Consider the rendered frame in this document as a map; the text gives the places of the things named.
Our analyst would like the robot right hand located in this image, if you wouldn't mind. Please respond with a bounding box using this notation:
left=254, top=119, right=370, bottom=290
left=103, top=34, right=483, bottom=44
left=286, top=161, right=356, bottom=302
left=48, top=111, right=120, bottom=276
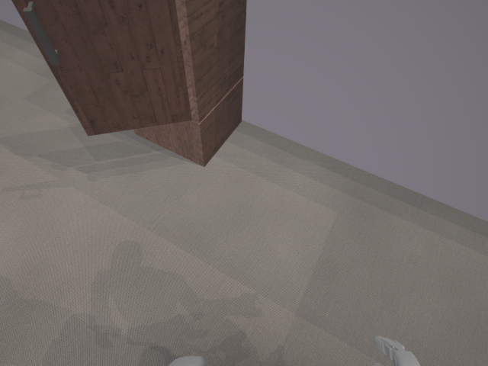
left=374, top=336, right=421, bottom=366

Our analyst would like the cupboard door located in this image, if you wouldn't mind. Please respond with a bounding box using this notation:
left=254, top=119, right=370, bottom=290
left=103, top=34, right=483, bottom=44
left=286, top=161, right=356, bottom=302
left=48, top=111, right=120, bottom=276
left=12, top=0, right=192, bottom=136

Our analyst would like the handle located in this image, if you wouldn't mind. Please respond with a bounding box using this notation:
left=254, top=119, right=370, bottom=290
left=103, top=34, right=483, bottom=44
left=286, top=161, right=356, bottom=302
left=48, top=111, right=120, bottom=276
left=23, top=2, right=60, bottom=66

